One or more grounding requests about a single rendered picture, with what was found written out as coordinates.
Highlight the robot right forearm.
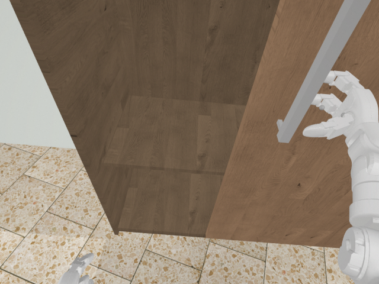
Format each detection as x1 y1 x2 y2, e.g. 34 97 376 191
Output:
345 122 379 231

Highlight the robot right upper arm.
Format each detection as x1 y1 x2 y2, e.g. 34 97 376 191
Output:
338 226 379 284

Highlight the right robot hand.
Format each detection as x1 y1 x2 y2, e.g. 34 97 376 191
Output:
303 71 379 140

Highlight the handle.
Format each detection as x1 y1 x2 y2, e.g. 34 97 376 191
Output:
277 0 371 143

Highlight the left robot hand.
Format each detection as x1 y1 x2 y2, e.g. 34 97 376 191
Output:
58 253 94 284

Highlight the wardrobe door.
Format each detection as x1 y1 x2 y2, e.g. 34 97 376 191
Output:
205 0 379 248

